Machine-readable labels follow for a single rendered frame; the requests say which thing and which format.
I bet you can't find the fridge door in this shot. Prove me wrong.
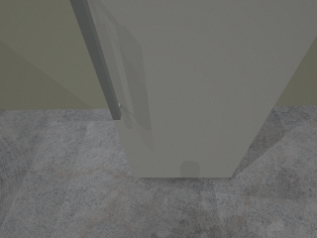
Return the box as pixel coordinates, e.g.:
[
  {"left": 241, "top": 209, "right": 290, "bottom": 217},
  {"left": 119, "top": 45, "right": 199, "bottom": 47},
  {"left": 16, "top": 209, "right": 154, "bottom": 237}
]
[{"left": 87, "top": 0, "right": 317, "bottom": 178}]

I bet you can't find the handle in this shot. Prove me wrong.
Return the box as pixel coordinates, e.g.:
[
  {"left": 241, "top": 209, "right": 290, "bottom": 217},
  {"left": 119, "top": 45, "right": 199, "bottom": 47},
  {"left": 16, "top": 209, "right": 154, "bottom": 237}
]
[{"left": 69, "top": 0, "right": 122, "bottom": 120}]

